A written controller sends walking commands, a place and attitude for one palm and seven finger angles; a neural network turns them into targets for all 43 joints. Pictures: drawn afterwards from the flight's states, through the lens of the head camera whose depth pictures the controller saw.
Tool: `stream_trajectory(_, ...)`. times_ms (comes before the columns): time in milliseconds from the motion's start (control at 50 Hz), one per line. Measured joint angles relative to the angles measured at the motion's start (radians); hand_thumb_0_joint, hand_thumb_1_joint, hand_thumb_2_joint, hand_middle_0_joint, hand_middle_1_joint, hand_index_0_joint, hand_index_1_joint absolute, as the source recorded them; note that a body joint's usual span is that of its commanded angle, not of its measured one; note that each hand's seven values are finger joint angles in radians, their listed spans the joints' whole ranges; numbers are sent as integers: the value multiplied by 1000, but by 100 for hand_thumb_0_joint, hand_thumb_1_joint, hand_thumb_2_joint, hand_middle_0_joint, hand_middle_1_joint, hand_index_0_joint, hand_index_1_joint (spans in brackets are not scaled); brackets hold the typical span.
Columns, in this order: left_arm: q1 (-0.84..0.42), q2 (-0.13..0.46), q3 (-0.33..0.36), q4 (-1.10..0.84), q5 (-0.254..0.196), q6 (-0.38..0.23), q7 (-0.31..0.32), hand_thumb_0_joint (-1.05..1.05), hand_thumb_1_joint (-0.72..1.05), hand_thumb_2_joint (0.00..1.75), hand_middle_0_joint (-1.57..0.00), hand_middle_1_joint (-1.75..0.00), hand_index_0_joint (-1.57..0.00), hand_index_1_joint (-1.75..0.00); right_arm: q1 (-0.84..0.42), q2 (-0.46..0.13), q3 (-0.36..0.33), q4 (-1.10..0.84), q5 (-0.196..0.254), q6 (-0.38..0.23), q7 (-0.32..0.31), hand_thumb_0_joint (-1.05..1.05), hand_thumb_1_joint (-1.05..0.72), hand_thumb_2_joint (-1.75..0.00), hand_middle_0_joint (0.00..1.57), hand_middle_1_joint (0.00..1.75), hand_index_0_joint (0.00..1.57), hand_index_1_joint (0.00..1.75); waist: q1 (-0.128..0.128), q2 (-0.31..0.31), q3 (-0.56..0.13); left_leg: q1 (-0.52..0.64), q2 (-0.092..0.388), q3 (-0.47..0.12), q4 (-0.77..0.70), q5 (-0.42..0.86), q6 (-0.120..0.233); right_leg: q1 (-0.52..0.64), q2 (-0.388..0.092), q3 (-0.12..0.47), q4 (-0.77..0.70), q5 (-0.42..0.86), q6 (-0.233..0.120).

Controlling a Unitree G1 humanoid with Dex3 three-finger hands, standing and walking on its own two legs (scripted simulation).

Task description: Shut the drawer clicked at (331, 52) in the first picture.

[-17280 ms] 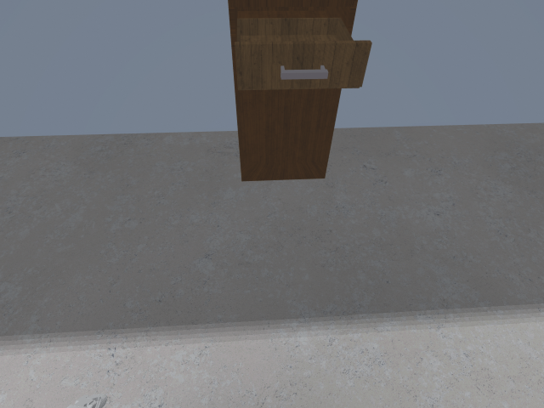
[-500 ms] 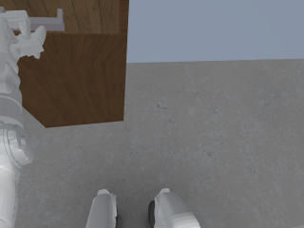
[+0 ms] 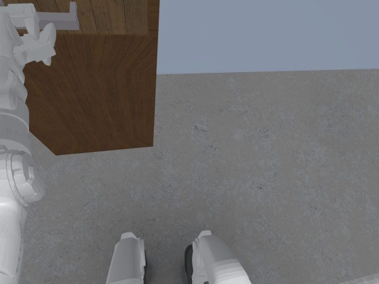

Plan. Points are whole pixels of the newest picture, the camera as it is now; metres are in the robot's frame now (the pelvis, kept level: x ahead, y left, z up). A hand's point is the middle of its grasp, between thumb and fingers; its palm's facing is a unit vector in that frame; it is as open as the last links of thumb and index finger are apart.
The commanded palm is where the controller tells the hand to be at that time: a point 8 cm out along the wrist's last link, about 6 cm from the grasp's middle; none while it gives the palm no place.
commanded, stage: pull the fist back off the drawer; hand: left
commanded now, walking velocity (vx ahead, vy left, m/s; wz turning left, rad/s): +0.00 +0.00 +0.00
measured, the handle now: (36, 13) +0.62 +0.24 +0.10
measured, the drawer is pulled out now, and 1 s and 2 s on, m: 0.00 0.00 0.00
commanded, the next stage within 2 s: draw the hand back to the body in 0.32 s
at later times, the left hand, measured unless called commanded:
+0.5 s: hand (48, 45) +0.54 +0.21 +0.09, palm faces +0.09 -1.00 -0.02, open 3.0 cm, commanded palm +0.49 +0.25 +0.11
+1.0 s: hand out of the picture +0.39 +0.22 +0.17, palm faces +0.15 -0.98 -0.14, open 3.3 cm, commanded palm +0.34 +0.27 +0.18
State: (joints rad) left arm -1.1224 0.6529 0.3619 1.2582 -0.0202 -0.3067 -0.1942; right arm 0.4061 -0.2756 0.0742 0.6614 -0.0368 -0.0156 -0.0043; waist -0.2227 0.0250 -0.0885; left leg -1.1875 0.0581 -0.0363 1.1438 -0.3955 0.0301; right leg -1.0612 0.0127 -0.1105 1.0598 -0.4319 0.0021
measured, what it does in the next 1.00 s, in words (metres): rises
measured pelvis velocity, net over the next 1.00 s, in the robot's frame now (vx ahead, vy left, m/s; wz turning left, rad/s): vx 0.07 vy -0.01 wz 0.02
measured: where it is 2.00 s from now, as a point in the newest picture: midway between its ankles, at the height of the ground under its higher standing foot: (167, 281)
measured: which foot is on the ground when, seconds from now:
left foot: down 0.00-1.00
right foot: down 0.00-1.00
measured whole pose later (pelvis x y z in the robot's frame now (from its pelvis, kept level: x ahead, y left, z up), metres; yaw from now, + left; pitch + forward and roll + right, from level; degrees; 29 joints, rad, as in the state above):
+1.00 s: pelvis +0.07 -0.01 +0.07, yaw +1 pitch +7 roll -2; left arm -0.08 0.34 0.24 0.23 -0.19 -0.13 -0.12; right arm 0.21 -0.26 0.02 0.55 0.06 -0.01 -0.05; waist -0.02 0.04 -0.09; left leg -0.50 0.03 0.03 0.75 -0.37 0.02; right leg -0.41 -0.01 -0.05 0.70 -0.41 0.01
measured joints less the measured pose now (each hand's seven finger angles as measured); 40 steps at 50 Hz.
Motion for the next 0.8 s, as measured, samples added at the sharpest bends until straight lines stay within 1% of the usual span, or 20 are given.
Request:
stream_trajectory(100, 48, -26, 14, -30, -12, -7, 0, -3, 61, 87, -140, -160, -140, -160, 1, 3, -5, -10, 6, 17, 6, 0, -91, -89, 20, 30, 20, 30, 9, 1, 1, 31, 4, 11, -15, -4, 0, 24, 3, 11, -13, -1, 1)
stream_trajectory(300, 198, -97, 57, -123, -47, -35, 2, -4, 74, 87, -140, -160, -140, -160, -11, 6, -21, -37, 22, 57, 12, 0, -91, -89, 20, 30, 20, 30, 31, 3, -7, 127, 15, 43, -64, -24, -2, 103, 13, 43, -57, -11, 2)
stream_trajectory(400, 256, -115, 79, -149, -49, -52, -12, -3, 75, 86, -140, -160, -140, -160, -23, 10, -28, -49, 28, 77, 10, 0, -91, -89, 20, 30, 20, 30, 39, -1, -13, 173, 20, 54, -84, -38, -5, 143, 17, 55, -75, -21, 2)
stream_trajectory(460, 289, -121, 85, -171, -61, -55, -16, -2, 76, 85, -140, -160, -140, -160, -30, 12, -35, -57, 33, 88, 10, 0, -91, -89, 20, 30, 20, 30, 44, -4, -15, 196, 20, 58, -94, -45, -7, 163, 18, 59, -84, -27, 1)
stream_trajectory(500, 342, -132, 92, -237, -77, -49, -16, -2, 78, 86, -140, -160, -140, -160, -32, 14, -42, -65, 38, 98, 12, 0, -91, -89, 20, 30, 20, 30, 51, -5, -15, 218, 22, 63, -107, -48, -8, 183, 20, 64, -97, -28, 0)
stream_trajectory(580, 524, -184, 68, -451, -136, -26, -24, 0, 83, 87, -140, -160, -140, -160, -28, 18, -60, -78, 58, 106, 17, 0, -91, -89, 20, 30, 20, 30, 78, 4, -21, 301, 22, 76, -164, -46, -10, 262, 21, 76, -157, -20, 2)
stream_trajectory(640, 647, -227, 36, -576, -180, 17, -30, 1, 86, 88, -140, -160, -140, -160, -28, 21, -63, -80, 75, 99, 13, 0, -91, -89, 20, 30, 20, 30, 103, 8, -27, 377, 16, 79, -217, -39, -9, 339, 18, 78, -212, -10, 3)
stream_trajectory(700, 752, -259, 9, -677, -206, 53, -21, 1, 88, 89, -140, -160, -140, -160, -43, 23, -63, -83, 84, 81, 4, 0, -91, -89, 20, 30, 20, 30, 122, 10, -31, 444, 8, 76, -259, -30, -9, 409, 12, 74, -255, -3, 4)
stream_trajectory(800, 867, -291, -29, -801, -230, 82, -15, 2, 89, 89, -140, -160, -140, -160, -97, 20, -64, -87, 89, 42, -11, 0, -91, -89, 20, 30, 20, 30, 151, 11, -27, 526, -6, 66, -300, -18, -10, 497, 1, 63, -296, 2, 5)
